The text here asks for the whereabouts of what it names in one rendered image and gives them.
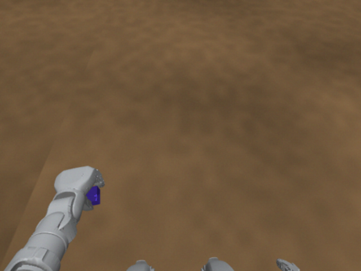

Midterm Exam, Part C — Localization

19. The right robot hand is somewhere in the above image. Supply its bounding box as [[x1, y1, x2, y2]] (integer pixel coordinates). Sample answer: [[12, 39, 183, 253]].
[[276, 259, 300, 271]]

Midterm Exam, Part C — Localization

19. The small box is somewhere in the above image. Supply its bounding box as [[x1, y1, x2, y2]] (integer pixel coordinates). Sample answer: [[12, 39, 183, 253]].
[[86, 186, 100, 206]]

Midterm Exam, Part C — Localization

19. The left robot arm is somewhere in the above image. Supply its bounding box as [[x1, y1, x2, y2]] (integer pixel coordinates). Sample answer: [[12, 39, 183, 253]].
[[4, 189, 85, 271]]

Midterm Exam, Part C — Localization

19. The left robot hand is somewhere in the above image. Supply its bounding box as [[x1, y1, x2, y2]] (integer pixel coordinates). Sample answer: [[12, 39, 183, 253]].
[[54, 166, 105, 211]]

